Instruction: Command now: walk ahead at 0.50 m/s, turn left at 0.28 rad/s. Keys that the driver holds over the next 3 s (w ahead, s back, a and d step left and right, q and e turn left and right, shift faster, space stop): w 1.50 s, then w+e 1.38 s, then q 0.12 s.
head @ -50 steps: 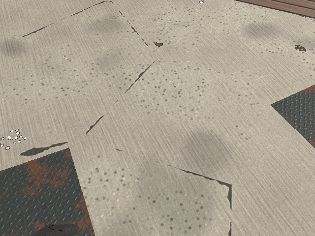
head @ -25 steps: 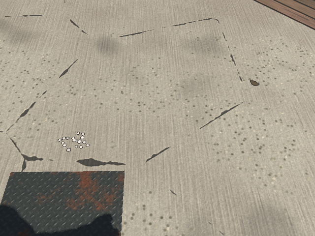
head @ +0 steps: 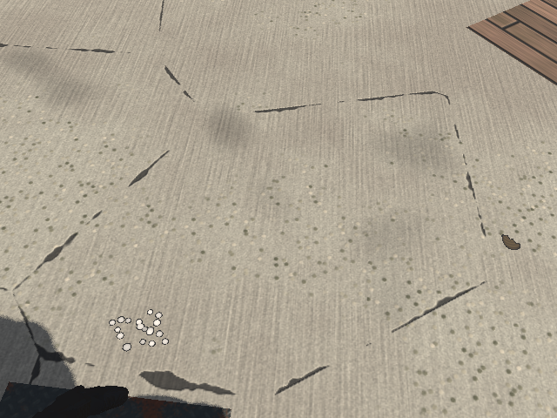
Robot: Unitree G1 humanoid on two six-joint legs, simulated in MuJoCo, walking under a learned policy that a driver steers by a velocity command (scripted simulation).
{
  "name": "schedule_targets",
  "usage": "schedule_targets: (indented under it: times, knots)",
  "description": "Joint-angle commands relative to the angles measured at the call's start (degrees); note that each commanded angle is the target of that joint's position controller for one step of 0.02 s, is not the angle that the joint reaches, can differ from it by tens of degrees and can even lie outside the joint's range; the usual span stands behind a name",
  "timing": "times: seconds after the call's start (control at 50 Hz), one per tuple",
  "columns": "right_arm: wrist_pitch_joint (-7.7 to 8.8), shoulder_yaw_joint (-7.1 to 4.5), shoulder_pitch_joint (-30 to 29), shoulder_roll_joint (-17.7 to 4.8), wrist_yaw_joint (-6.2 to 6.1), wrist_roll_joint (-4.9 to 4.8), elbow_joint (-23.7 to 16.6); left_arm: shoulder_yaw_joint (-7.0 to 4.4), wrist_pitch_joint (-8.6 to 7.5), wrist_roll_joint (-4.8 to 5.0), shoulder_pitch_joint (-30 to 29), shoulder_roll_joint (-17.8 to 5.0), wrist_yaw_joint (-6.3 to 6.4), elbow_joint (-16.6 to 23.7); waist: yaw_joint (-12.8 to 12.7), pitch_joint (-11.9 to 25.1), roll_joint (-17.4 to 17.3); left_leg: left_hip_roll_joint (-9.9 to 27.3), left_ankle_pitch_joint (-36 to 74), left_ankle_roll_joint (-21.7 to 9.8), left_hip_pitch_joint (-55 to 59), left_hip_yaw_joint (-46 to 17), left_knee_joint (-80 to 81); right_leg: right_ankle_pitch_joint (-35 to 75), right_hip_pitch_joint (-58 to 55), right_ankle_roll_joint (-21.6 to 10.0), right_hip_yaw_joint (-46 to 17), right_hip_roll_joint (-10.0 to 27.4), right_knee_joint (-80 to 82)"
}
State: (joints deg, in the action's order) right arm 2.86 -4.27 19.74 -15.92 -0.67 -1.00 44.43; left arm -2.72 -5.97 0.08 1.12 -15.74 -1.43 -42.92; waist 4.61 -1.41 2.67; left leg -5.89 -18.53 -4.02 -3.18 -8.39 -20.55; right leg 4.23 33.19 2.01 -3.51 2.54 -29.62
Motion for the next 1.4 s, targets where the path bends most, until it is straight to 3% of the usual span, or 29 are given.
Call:
schedule_targets:
  times: [0.02,0.06,0.08,0.1,0.12,0.14,0.18,0.26,0.4,0.5,0.54,0.58,0.6,0.62,0.64,0.66,0.7,0.74,0.84,1.0,1.06,1.1,1.12,1.14,1.16,1.18,1.22,1.3,1.4]
  knots:
    - [0.06,-2.26,2.6,-8.9,-0.47,0.19,-1.2,-1.68,-1.61,0.16,-4.2,-6.7,-0.52,4.8,-0.8,-0.4,-9.4,17.1,20.1,-7.2,0.8,-10.4,1.3,-4.7,-3.3,-2.6,0.8,-0.6,1.8]
    - [-0.30,-1.90,1.0,-8.1,-0.43,0.30,-1.6,-2.93,-2.02,-0.19,4.5,-8.9,-0.20,2.4,-5.6,3.8,-9.3,14.1,34.3,-5.3,1.5,-8.4,-8.0,-6.1,-14.8,-5.6,3.2,-2.4,4.6]
    - [-0.31,-0.96,0.4,-6.3,-0.29,0.84,-2.6,-3.64,-2.16,-0.98,13.2,-11.2,0.03,1.0,-9.5,11.8,-6.5,10.9,31.1,-3.5,-4.4,-5.7,-21.0,-4.6,-29.4,-9.1,-2.6,3.6,2.0]
    - [0.38,0.17,8.2,-2.6,-0.20,-0.04,-2.9,-5.09,-1.67,-1.48,21.0,-16.1,0.08,-0.8,-8.6,20.9,7.4,2.3,11.3,1.5,-24.6,0.3,-42.3,-13.7,-51.5,-18.3,-25.4,15.8,3.8]
    - [1.01,0.39,8.6,-4.0,-0.12,-0.58,-2.6,-4.31,-1.29,0.29,23.0,-12.6,-0.63,-2.5,-9.2,20.9,13.7,0.7,-14.4,2.2,-35.8,-1.5,-51.0,-27.7,-54.5,-20.5,-41.1,19.8,12.4]
    - [1.25,-0.69,2.7,-8.4,0.06,-1.22,-3.3,-3.11,-1.03,1.14,19.5,-8.8,-0.53,-1.9,-9.9,11.4,6.9,4.2,-11.1,1.7,-41.1,-2.5,-54.9,-34.6,-47.7,-17.7,-35.5,18.4,13.7]
    - [1.59,-0.63,-4.9,-7.9,0.22,0.04,-5.3,-1.96,-0.14,-0.05,12.9,-6.3,-0.24,-0.8,-7.8,1.9,0.4,9.0,-3.0,1.6,-39.9,1.7,-49.9,-25.7,-32.8,-15.2,-22.7,13.8,16.3]
    - [0.97,-0.27,-3.3,-4.4,0.39,0.49,-4.7,-1.44,-0.67,-0.21,12.0,-5.8,-0.01,-1.8,-4.7,1.2,2.9,12.4,2.4,2.8,-33.7,3.8,-40.3,-10.5,-24.6,-15.3,-12.2,9.9,20.4]
    - [1.78,1.08,-16.0,-1.8,1.16,0.54,-8.0,-2.08,0.23,0.96,17.3,-9.2,0.96,-4.8,-8.5,-0.4,0.8,10.8,22.0,4.6,-31.4,7.4,-16.2,-1.0,-25.7,-13.2,-1.8,7.0,22.0]
    - [2.38,1.03,-22.5,-2.7,2.58,-0.08,-10.5,-2.19,1.77,1.30,21.8,-9.9,1.23,-7.5,-9.7,-2.3,1.2,9.2,19.7,2.8,-32.3,7.5,-9.4,1.5,-34.0,-12.4,-3.0,11.0,18.6]
    - [2.60,0.54,-20.8,-4.2,2.93,0.01,-10.4,-2.52,2.41,1.32,21.3,-10.9,1.54,-7.9,-7.7,-1.0,2.1,8.1,15.5,1.2,-28.6,8.1,-7.7,8.9,-36.8,-11.3,-3.0,11.9,14.9]
    - [2.62,-1.45,-8.7,-7.9,2.46,0.45,-6.9,-2.31,2.91,1.25,19.6,-10.8,1.80,-7.5,-1.0,6.7,1.7,5.5,16.1,-1.8,-10.3,10.6,-5.5,23.5,-34.2,-9.0,0.4,8.5,0.9]
    - [2.41,-2.64,1.8,-11.6,1.82,1.12,-4.7,-1.27,2.74,0.13,19.0,-8.6,1.93,-6.0,3.2,15.0,-2.2,13.7,18.9,-5.3,7.4,2.2,-8.6,12.5,-23.3,-7.0,2.5,5.7,-14.6]
    - [2.00,-3.67,5.7,-16.4,1.80,1.22,-3.5,0.93,1.51,-0.12,26.2,-1.7,1.44,-5.1,0.4,22.8,-16.9,27.3,8.6,-14.6,27.9,-23.9,-5.0,-22.4,0.4,-3.0,4.2,-4.4,-36.2]
    - [1.70,-2.29,6.6,-11.0,1.81,0.54,-3.4,-0.02,0.33,0.82,23.8,-6.0,1.01,-6.1,2.3,23.9,-15.2,28.2,1.6,-14.7,27.5,-32.4,0.9,-37.3,7.4,-3.4,-3.0,-3.7,-43.3]
    - [1.71,-1.38,2.3,-9.1,1.69,0.45,-3.7,-1.06,-0.37,2.23,18.4,-9.5,0.64,-4.1,1.8,14.3,-12.0,26.1,1.2,-12.2,20.0,-24.3,2.4,-33.7,11.6,-4.1,-2.6,-0.7,-45.0]
    - [1.79,-0.35,-4.7,-6.1,1.99,1.14,-4.3,-1.11,-0.28,0.99,12.5,-8.3,0.96,-3.1,-1.4,4.2,-4.7,20.8,10.4,-9.4,3.9,-12.4,6.3,-25.1,8.5,-4.1,-0.1,3.6,-38.8]
    - [2.47,-0.20,-7.4,-5.4,2.15,1.40,-4.2,-1.07,0.92,0.74,16.1,-6.7,0.97,-3.8,-5.0,3.7,-8.3,19.5,15.7,-10.1,-3.5,-8.4,9.6,-21.8,2.2,-3.0,-0.7,5.6,-35.2]
    - [3.18,-0.88,-5.2,-7.8,1.48,0.95,-1.5,-0.52,2.12,-0.16,9.9,-4.3,1.19,-1.9,-4.9,0.4,-5.5,18.0,20.7,-10.3,-6.8,-0.5,13.5,-10.4,4.9,-0.7,0.3,6.1,-21.9]
    - [1.69,-1.31,2.1,-9.9,0.62,-0.14,3.5,0.15,0.95,0.73,-3.5,-4.0,-0.63,2.3,-0.6,-2.4,-5.7,19.0,19.0,-7.1,0.9,3.4,11.3,-0.4,2.3,-2.4,2.1,2.3,-1.8]
    - [0.70,-1.69,1.9,-10.6,0.23,-0.27,4.6,-0.36,0.57,0.65,-2.1,-5.7,-1.24,2.6,-2.4,-1.2,-6.9,20.8,26.2,-5.6,5.9,2.7,6.6,-6.9,-0.8,-4.7,2.8,1.1,0.7]
    - [0.01,-1.31,0.6,-10.0,-0.01,-0.09,4.6,-2.29,0.45,0.37,9.4,-9.0,-0.80,-0.9,-8.5,5.9,-6.5,17.0,41.0,-3.2,4.2,6.0,-7.1,-7.6,-17.7,-7.3,5.9,-2.0,2.5]
    - [-0.02,-0.14,1.1,-7.6,-0.22,0.95,3.3,-3.60,0.57,-0.12,19.6,-12.9,-0.27,-3.1,-12.0,14.3,-1.9,13.7,31.0,-1.1,-5.4,8.7,-23.0,-4.8,-34.4,-10.6,-2.3,5.7,0.1]
    - [1.20,1.90,8.1,-0.9,0.38,1.08,2.5,-4.84,1.11,-0.17,23.9,-18.0,-0.20,-4.4,-9.2,21.3,13.1,3.3,-0.7,3.3,-29.5,9.9,-44.4,-16.6,-54.8,-20.3,-29.2,18.6,5.3]
    - [2.48,1.03,5.6,-5.2,0.67,0.25,3.4,-3.30,1.22,0.73,24.1,-12.3,-0.32,-4.1,-11.3,22.1,10.4,3.8,-14.8,2.9,-36.9,1.8,-52.1,-24.7,-55.6,-20.4,-37.7,19.2,11.4]
    - [3.30,-0.01,0.4,-8.8,1.02,-1.30,1.9,-2.47,1.12,0.62,19.8,-10.1,-0.16,-3.4,-10.9,13.4,7.0,6.9,-11.0,1.9,-41.4,1.9,-54.1,-24.9,-48.9,-17.7,-29.7,17.5,12.4]
    - [3.45,-0.04,-5.0,-8.0,0.55,-0.40,0.7,-1.71,1.01,-0.17,13.1,-7.4,-0.12,-2.3,-8.0,5.0,0.8,11.7,-2.3,1.9,-38.6,4.4,-48.1,-15.1,-34.1,-15.6,-18.5,13.4,15.1]
    - [1.26,0.22,-3.0,-4.6,0.28,0.41,1.3,-1.55,-0.03,-0.29,11.5,-6.7,-0.18,-3.0,-4.1,2.8,2.1,14.2,2.9,3.5,-31.7,4.6,-40.4,-6.0,-24.0,-16.2,-10.1,11.0,20.7]
    - [1.24,0.74,-11.9,-3.2,0.59,0.82,-1.0,-2.12,0.31,0.11,14.6,-8.8,0.96,-5.1,-6.0,0.0,0.6,13.6,18.0,4.8,-34.1,5.9,-23.7,-3.0,-24.5,-14.4,-2.8,8.7,23.2]
